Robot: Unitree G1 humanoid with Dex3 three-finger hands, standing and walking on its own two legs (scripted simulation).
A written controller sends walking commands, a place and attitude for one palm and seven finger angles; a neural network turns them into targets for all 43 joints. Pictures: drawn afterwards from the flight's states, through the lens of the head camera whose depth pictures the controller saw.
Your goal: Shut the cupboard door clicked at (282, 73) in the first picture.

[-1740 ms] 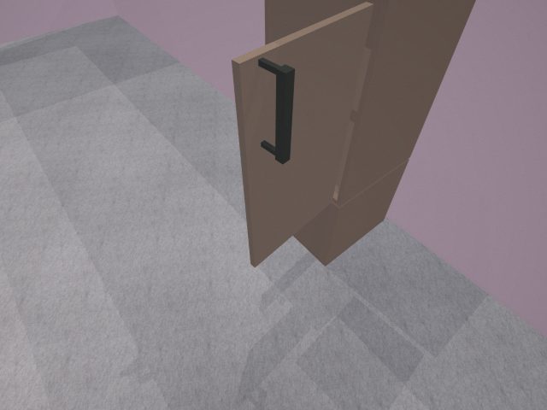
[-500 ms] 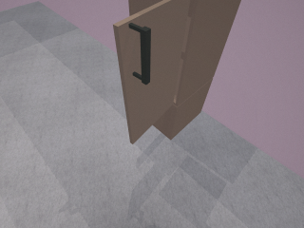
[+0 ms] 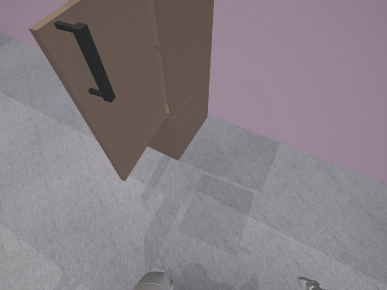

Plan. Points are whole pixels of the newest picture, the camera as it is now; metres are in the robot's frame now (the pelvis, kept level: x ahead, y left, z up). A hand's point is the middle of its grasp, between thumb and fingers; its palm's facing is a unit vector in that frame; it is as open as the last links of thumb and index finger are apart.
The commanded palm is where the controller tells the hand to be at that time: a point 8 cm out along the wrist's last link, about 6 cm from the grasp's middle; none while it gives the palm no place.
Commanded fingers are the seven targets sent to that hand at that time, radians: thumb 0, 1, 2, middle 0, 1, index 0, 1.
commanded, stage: walk around to get in front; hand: left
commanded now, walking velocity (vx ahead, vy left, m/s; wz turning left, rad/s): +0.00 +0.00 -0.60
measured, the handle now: (88, 65) +0.51 +0.27 +0.16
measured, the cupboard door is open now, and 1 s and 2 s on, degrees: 96 96 96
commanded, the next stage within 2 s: none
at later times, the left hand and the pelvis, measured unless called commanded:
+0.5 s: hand (137, 274) +0.16 +0.15 -0.16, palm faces -0.29 -0.91 -0.29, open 7.4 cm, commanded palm none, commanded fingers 0.00 0.90 0.90 -0.20 -0.30 -0.20 -0.30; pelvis +0.00 -0.02 -0.01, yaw -18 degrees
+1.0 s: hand (171, 246) +0.22 +0.08 -0.16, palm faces -0.56 -0.80 -0.23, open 7.4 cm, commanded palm none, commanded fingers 0.00 0.90 0.90 -0.20 -0.30 -0.20 -0.30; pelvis +0.02 -0.03 +0.00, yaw -36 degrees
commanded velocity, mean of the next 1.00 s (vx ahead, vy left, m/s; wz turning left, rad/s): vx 0.00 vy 0.00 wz -0.60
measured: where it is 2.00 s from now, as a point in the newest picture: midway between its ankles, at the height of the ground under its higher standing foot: outside the picture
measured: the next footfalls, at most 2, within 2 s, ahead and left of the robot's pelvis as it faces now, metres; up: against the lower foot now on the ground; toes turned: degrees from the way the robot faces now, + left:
left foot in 0.10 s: +0.05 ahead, +0.14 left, +0.00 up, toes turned -3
right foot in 0.40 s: +0.01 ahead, -0.13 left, +0.00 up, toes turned -18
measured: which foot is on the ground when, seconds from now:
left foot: up 0.00-0.08, down 0.10-0.40, up 0.42-0.72, down 0.74-1.00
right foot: down 0.00-0.10, up 0.12-0.38, down 0.40-0.74, up 0.76-1.00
